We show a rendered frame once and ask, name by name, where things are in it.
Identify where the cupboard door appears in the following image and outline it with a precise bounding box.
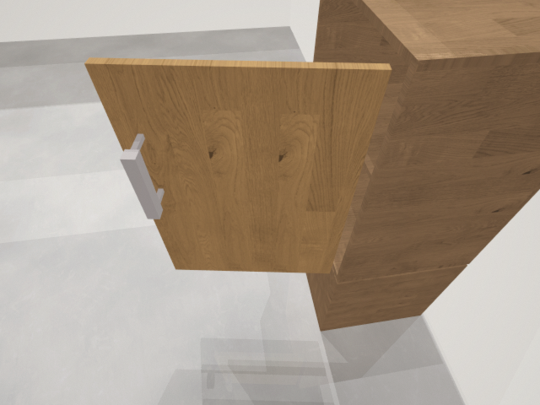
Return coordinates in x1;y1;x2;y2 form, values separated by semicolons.
84;57;392;273

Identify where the handle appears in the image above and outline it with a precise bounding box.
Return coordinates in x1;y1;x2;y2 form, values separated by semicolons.
120;134;165;219

